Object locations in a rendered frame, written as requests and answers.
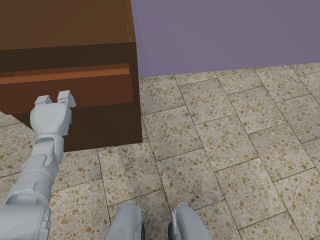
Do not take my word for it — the left robot forearm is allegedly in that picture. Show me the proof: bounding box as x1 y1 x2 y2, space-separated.
0 133 64 210

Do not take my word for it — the robot left upper arm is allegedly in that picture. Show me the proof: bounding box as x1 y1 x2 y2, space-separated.
0 204 52 240

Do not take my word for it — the handle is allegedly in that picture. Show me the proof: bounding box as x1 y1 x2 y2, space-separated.
68 108 72 124

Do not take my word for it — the right robot shin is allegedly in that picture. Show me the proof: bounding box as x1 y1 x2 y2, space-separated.
172 202 187 240

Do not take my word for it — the right robot thigh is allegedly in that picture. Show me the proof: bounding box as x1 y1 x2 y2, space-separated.
170 206 213 240

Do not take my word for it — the drawer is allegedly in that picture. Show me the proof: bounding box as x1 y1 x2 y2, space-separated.
0 63 133 115

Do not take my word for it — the left robot hand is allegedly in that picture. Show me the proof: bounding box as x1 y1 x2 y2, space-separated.
30 90 76 136

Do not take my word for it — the cabinet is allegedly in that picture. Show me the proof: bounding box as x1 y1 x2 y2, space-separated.
0 0 143 152

